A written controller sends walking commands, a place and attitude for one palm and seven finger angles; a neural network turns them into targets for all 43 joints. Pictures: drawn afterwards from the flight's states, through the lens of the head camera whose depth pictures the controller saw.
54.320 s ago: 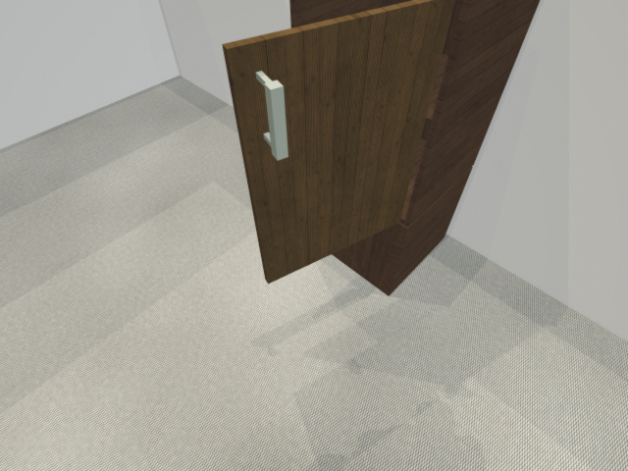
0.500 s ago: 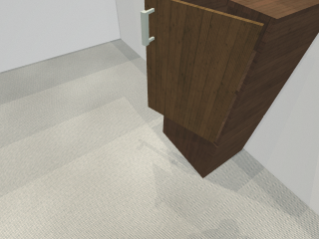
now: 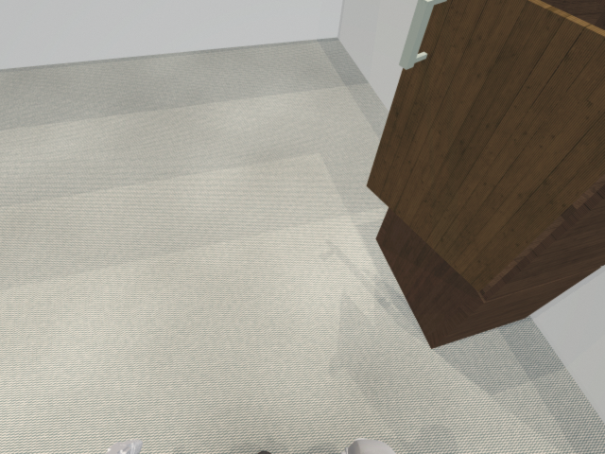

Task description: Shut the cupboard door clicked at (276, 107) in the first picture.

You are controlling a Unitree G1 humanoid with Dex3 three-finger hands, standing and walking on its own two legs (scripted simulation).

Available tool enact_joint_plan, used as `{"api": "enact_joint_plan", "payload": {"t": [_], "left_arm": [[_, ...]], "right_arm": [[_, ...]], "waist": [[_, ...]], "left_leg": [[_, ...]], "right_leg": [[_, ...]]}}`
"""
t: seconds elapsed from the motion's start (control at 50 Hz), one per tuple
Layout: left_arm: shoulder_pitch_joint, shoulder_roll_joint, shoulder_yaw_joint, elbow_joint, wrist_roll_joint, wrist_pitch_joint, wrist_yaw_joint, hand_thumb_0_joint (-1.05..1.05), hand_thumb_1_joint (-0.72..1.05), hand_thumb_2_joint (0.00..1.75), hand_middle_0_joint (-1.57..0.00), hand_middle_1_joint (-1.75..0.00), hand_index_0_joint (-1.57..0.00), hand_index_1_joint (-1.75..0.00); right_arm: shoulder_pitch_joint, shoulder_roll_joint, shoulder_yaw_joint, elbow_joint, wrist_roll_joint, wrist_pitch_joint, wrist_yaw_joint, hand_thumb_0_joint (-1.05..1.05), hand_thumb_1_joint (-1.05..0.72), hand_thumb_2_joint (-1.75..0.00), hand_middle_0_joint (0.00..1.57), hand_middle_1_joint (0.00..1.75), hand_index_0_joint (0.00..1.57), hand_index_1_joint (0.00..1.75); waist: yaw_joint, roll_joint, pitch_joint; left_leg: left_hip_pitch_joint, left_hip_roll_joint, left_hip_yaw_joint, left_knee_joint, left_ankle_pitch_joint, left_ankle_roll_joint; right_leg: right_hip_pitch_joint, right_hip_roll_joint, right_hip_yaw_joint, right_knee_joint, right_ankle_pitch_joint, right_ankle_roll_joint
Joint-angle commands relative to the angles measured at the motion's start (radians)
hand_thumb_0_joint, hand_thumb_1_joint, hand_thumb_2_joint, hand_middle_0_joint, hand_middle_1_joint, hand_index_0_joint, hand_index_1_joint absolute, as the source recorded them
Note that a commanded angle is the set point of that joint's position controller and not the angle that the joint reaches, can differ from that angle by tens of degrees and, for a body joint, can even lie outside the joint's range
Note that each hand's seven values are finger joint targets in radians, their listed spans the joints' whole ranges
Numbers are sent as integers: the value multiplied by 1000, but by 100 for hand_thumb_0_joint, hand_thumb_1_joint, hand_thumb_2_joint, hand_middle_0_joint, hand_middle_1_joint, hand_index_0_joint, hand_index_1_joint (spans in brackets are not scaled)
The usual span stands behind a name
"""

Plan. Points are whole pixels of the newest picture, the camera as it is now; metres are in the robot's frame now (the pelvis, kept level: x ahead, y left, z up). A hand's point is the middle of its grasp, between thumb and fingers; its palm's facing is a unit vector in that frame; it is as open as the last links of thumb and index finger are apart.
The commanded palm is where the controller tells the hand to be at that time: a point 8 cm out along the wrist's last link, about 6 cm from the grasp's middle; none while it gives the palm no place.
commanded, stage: walk to a spot facing it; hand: left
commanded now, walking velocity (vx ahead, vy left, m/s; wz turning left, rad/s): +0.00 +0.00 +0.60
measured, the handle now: (423, 31) +0.80 -0.19 +0.14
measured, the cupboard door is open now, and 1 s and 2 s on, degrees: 19 19 19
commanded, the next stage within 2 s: none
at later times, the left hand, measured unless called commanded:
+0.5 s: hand out of the picture -0.02 +0.15 -0.17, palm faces +0.35 -0.90 -0.25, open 7.4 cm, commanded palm none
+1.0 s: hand out of the picture -0.01 +0.19 -0.16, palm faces +0.58 -0.75 -0.32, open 7.4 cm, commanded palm none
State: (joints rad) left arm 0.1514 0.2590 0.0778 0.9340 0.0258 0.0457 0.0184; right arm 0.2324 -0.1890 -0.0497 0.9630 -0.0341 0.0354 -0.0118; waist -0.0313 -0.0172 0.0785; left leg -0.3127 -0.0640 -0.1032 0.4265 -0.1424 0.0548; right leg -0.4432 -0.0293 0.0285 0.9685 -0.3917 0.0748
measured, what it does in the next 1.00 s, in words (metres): steps on the spot, turning left: right foot, then left foot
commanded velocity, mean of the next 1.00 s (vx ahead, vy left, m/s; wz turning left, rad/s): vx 0.01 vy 0.00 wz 0.60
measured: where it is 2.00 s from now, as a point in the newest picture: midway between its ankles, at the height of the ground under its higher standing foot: (223, 448)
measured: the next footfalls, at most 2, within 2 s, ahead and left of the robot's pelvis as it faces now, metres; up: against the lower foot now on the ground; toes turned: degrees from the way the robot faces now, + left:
right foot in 0.18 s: +0.04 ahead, -0.15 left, +0.00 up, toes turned +9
left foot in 0.58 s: -0.02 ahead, +0.10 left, +0.00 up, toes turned +28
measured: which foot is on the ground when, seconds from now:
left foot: down 0.00-0.16, up 0.18-0.56, down 0.58-0.94, up 0.96-1.00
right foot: up 0.00-0.16, down 0.18-0.58, up 0.60-0.92, down 0.94-1.00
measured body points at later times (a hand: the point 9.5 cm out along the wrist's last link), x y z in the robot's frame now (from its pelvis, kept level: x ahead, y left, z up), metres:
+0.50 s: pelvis +0.00 -0.05 -0.01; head +0.07 -0.03 +0.44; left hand -0.04 +0.20 -0.15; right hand +0.17 -0.26 -0.16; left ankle -0.06 +0.09 -0.70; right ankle +0.00 -0.16 -0.74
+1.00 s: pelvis +0.03 -0.05 -0.02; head +0.09 -0.04 +0.43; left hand -0.04 +0.23 -0.13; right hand +0.24 -0.22 -0.18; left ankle -0.07 +0.06 -0.71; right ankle +0.10 -0.14 -0.75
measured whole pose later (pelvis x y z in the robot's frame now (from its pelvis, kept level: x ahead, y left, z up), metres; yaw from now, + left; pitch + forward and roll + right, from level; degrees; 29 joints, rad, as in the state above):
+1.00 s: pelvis +0.03 -0.05 -0.02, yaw +38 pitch +0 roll +1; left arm 0.16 0.22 0.05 0.84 0.03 0.00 0.02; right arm 0.19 -0.24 -0.08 0.92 -0.03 0.07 0.00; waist -0.02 0.04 0.10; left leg -0.41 -0.06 -0.12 0.91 -0.50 -0.02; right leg -0.31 -0.05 -0.06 0.63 -0.32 0.00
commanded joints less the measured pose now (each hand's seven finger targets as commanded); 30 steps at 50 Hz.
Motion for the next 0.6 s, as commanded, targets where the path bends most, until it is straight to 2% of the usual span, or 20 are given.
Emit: {"api": "enact_joint_plan", "payload": {"t": [0.0, 0.06, 0.1, 0.12, 0.14, 0.16, 0.18, 0.2, 0.24, 0.26, 0.28, 0.36, 0.4, 0.44, 0.48, 0.5, 0.52, 0.54, 0.56, 0.58], "left_arm": [[8, 58, 11, -90, -3, -15, 9, 0, 90, 90, -20, -30, -20, -30], [65, 70, 10, -86, -6, -18, 12, 0, 90, 90, -20, -30, -20, -30], [146, 81, 19, -65, -8, -22, 16, 0, 90, 90, -20, -30, -20, -30], [182, 112, 28, -60, -2, -29, 19, 0, 90, 90, -20, -30, -20, -30], [181, 188, 44, -72, 14, -38, 25, 0, 90, 90, -20, -30, -20, -30], [114, 232, 40, -98, 14, -36, 27, 0, 90, 90, -20, -30, -20, -30], [32, 186, 25, -114, 4, -33, 31, 0, 90, 90, -20, -30, -20, -30], [-28, 136, 20, -129, 6, -41, 30, 0, 90, 90, -20, -30, -20, -30], [-24, 97, 8, -125, 3, -54, 28, 0, 90, 90, -20, -30, -20, -30], [-6, 91, 8, -119, 2, -58, 29, 0, 90, 90, -20, -30, -20, -30], [31, 99, 10, -113, 3, -61, 30, 0, 90, 90, -20, -30, -20, -30], [159, 127, 27, -77, 4, -62, 33, 0, 90, 90, -20, -30, -20, -30], [184, 141, 35, -73, 8, -57, 31, 0, 90, 90, -20, -30, -20, -30], [185, 152, 43, -73, 11, -53, 29, 0, 90, 90, -20, -30, -20, -30], [176, 164, 46, -72, 12, -50, 25, 0, 90, 90, -20, -30, -20, -30], [166, 158, 47, -74, 8, -49, 25, 0, 90, 90, -20, -30, -20, -30], [155, 154, 46, -78, -1, -47, 22, 0, 90, 90, -20, -30, -20, -30], [163, 117, 40, -93, -11, -43, 18, 0, 90, 90, -20, -30, -20, -30], [133, 47, 16, -134, -13, -39, 11, 0, 90, 90, -20, -30, -20, -30], [61, 58, 12, -156, -7, -22, 21, 0, 90, 90, -20, -30, -20, -30]], "right_arm": [[45, -220, -58, -62, 0, -2, -13, 0, -90, -90, 20, 30, 20, 30], [0, -229, -66, -83, 0, 5, -9, 0, -90, -90, 20, 30, 20, 30], [-51, -215, -70, -103, 8, 11, -6, 0, -90, -90, 20, 30, 20, 30], [-58, -182, -69, -112, 16, 13, -1, 0, -90, -90, 20, 30, 20, 30], [-38, -122, -67, -118, 25, 12, 3, 0, -90, -90, 20, 30, 20, 30], [-38, -134, -73, -124, 15, 9, 4, 0, -90, -90, 20, 30, 20, 30], [-18, -159, -77, -111, 2, 18, 12, 0, -90, -90, 20, 30, 20, 30], [12, -141, -74, -98, -1, 22, 21, 0, -90, -90, 20, 30, 20, 30], [0, -137, -66, -85, 3, 23, 31, 0, -90, -90, 20, 30, 20, 30], [-1, -129, -61, -92, 9, 22, 35, 0, -90, -90, 20, 30, 20, 30], [-26, -117, -55, -98, 13, 22, 36, 0, -90, -90, 20, 30, 20, 30], [-134, -97, -36, -131, 18, 22, 36, 0, -90, -90, 20, 30, 20, 30], [-159, -85, -28, -135, 19, 19, 36, 0, -90, -90, 20, 30, 20, 30], [-164, -81, -24, -139, 23, 12, 35, 0, -90, -90, 20, 30, 20, 30], [-135, -86, -27, -135, 25, 8, 34, 0, -90, -90, 20, 30, 20, 30], [-101, -94, -27, -124, 23, 3, 32, 0, -90, -90, 20, 30, 20, 30], [-44, -118, -33, -109, 20, -4, 31, 0, -90, -90, 20, 30, 20, 30], [14, -195, -51, -97, 12, -14, 28, 0, -90, -90, 20, 30, 20, 30], [76, -302, -79, -90, 10, -15, 21, 0, -90, -90, 20, 30, 20, 30], [126, -307, -78, -64, 14, -3, 10, 0, -90, -90, 20, 30, 20, 30]], "waist": [[-9, 199, -119], [16, 212, -126], [56, 189, -132], [75, 96, -127], [73, -152, -116], [64, -250, -60], [16, -149, -26], [-22, -111, -25], [-24, -157, -11], [-24, -162, -34], [-8, -149, -49], [58, -150, -82], [73, -178, -89], [77, -200, -96], [63, -229, -98], [42, -220, -117], [7, -172, -150], [-25, 29, -211], [-57, 334, -236], [-81, 257, -245]], "left_leg": [[137, 231, -335, -121, 67, 109], [69, 199, -361, -97, 65, 95], [-65, 153, -339, -63, -57, 56], [-172, 93, -287, 5, -164, 12], [-327, -30, -129, 245, -340, -61], [-346, -82, -13, 555, -432, -95], [-293, -13, -44, 729, -400, -79], [-285, 8, -27, 791, -333, -80], [-291, 47, 17, 832, -258, -99], [-295, 50, 33, 806, -250, -106], [-287, 53, 54, 767, -255, -112], [-273, 66, 111, 591, -318, -117], [-225, 68, 142, 488, -335, -112], [-163, 65, 169, 382, -340, -99], [-91, 50, 198, 266, -297, -90], [-20, 47, 199, 174, -221, -84], [112, 45, 193, 39, -86, -75], [317, 174, 53, -28, 185, -33], [465, 445, -295, -23, 658, 102], [411, 483, -279, 1, 766, 175]], "right_leg": [[-13, 25, -9, -122, -40, -5], [118, 60, -16, -283, -22, -18], [300, 63, -31, -457, 91, -26], [408, 7, 15, -602, 101, -43], [461, -234, 306, -757, -74, -132], [304, -444, 481, -803, -33, -230], [168, -425, 380, -789, -46, -255], [161, -344, 295, -756, 10, -244], [216, -261, 145, -666, 296, -213], [268, -251, 78, -631, 445, -202], [317, -253, 43, -602, 556, -198], [465, -289, -5, -540, 780, -204], [474, -298, -32, -516, 822, -201], [463, -312, -44, -491, 833, -200], [445, -310, -78, -449, 846, -177], [419, -301, -101, -405, 819, -154], [359, -280, -143, -316, 761, -117], [184, -222, -200, -142, 494, -61], [-102, -82, -190, 83, -250, 2], [-112, -88, -72, 151, -300, -18]]}}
